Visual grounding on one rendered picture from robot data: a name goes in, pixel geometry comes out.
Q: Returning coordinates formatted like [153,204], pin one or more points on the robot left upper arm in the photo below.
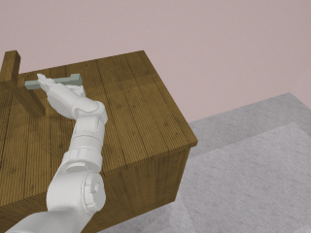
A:
[73,198]

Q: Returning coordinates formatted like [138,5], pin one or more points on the counter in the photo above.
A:
[145,148]

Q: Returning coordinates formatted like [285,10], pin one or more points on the left robot hand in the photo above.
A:
[61,97]

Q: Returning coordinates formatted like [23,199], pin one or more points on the robot left forearm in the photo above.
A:
[87,139]

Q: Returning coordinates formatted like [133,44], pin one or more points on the tap lever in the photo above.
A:
[74,79]

